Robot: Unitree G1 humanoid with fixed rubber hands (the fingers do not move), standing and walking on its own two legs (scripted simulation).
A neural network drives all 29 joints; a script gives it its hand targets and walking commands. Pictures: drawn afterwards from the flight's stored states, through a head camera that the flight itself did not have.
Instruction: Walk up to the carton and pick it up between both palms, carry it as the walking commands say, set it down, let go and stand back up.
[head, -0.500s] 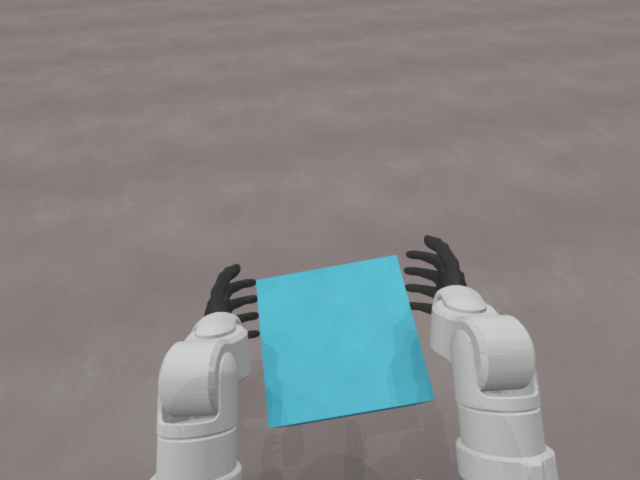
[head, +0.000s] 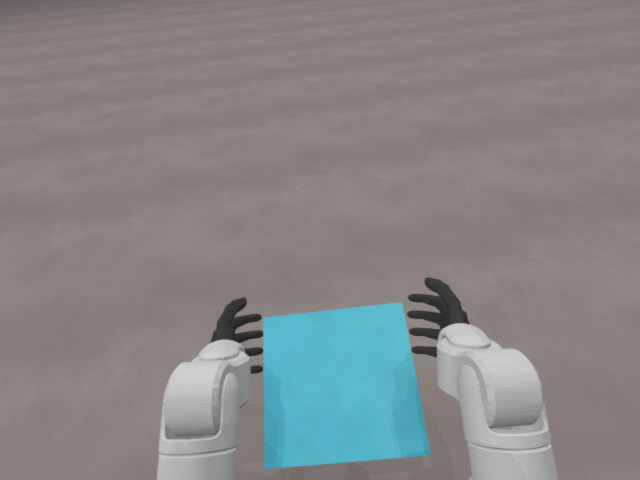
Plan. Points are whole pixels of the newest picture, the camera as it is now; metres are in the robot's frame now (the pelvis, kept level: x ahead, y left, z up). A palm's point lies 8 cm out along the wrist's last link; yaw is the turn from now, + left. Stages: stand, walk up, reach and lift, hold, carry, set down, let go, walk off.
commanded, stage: carry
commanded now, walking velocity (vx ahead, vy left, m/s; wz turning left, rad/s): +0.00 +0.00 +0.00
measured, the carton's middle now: (343, 388) +0.27 -0.01 -0.02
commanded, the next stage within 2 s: none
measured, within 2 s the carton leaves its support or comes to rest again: neither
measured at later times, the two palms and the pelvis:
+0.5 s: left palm out of the picture +0.12 +0.21 +0.09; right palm (386, 436) +0.16 -0.04 +0.09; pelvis -0.14 +0.03 -0.03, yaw +6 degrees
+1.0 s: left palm out of the picture -0.07 +0.24 +0.09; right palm out of the picture +0.00 +0.00 +0.11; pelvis -0.30 +0.05 +0.01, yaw +12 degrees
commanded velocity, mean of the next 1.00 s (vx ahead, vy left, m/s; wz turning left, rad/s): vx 0.00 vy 0.00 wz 0.00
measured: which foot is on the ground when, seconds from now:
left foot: up 0.00-0.00, down 0.02-0.62, up 0.64-0.90, down 0.92-1.00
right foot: down 0.00-0.46, up 0.48-0.62, down 0.64-0.94, up 0.96-1.00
